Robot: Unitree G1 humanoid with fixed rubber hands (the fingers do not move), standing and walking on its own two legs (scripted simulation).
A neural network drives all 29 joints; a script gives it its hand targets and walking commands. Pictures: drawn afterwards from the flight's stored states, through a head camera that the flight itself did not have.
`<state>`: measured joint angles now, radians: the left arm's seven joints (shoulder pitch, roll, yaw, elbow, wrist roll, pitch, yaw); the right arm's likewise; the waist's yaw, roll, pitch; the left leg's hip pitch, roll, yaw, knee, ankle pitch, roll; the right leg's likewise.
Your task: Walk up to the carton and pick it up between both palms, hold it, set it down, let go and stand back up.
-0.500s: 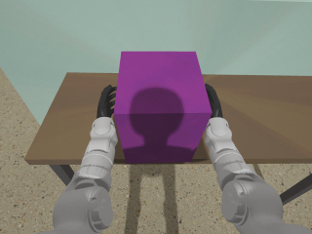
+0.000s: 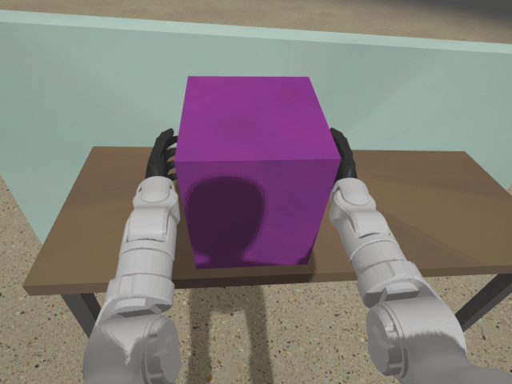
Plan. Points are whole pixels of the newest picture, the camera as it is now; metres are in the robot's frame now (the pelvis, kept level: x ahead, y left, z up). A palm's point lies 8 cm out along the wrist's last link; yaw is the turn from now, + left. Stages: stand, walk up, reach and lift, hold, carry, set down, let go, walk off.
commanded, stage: reach and lift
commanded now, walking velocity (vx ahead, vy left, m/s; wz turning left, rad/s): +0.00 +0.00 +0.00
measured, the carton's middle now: (251, 175) +0.43 +0.01 +0.15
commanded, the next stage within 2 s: hold in 1.60 s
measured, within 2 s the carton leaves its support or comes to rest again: neither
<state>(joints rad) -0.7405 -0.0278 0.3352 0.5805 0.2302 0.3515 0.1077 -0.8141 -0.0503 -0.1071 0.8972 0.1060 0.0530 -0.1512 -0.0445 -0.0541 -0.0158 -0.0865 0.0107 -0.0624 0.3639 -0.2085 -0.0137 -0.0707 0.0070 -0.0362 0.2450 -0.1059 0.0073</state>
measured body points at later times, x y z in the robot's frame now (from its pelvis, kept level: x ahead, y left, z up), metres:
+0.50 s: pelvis -0.01 +0.00 +0.00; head -0.05 +0.03 +0.45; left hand +0.40 +0.13 +0.20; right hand +0.39 -0.16 +0.20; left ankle +0.00 +0.12 -0.75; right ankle +0.02 -0.13 -0.75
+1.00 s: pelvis +0.00 +0.00 +0.00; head -0.06 +0.02 +0.45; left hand +0.40 +0.13 +0.22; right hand +0.38 -0.16 +0.22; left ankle +0.00 +0.12 -0.75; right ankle +0.02 -0.13 -0.75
